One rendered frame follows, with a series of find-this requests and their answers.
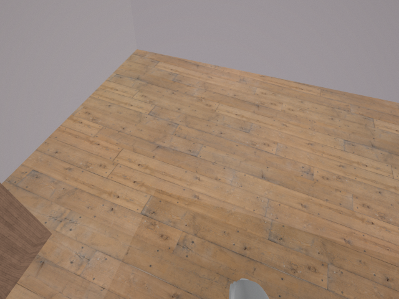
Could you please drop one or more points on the robot right thigh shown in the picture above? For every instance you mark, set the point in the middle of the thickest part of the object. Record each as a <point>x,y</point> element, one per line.
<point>246,289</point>

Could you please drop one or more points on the cabinet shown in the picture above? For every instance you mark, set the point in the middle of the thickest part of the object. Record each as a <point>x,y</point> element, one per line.
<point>21,238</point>

